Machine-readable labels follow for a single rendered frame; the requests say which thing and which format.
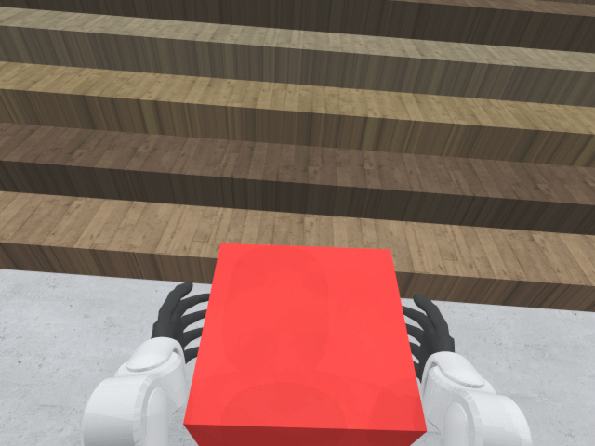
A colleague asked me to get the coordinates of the robot right hand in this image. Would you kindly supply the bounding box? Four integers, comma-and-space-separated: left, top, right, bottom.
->
402, 294, 455, 383

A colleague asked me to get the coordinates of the robot left hand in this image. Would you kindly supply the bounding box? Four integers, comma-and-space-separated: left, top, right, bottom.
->
151, 281, 210, 364

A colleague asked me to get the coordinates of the left robot forearm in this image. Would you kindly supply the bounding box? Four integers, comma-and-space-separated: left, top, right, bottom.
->
81, 337, 187, 446

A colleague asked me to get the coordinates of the carton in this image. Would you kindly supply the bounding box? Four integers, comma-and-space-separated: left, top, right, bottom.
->
183, 243, 427, 446

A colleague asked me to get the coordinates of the right robot forearm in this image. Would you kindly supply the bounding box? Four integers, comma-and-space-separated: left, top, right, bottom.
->
421, 351, 533, 446

